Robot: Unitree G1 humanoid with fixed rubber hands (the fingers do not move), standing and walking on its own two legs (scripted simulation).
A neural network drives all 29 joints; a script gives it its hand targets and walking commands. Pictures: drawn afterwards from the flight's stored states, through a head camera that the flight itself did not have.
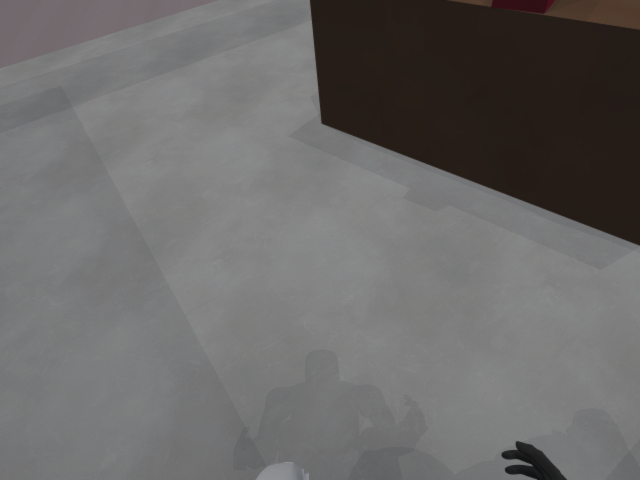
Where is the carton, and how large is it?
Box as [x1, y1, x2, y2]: [491, 0, 554, 13]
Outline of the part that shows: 491,6 543,13 554,0 493,0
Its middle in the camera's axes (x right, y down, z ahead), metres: +0.71 -0.93 +1.22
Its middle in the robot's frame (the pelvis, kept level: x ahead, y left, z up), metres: +1.58 -0.67 +0.10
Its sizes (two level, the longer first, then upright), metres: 0.264 0.167 0.273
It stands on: a pedestal, 0.72 m high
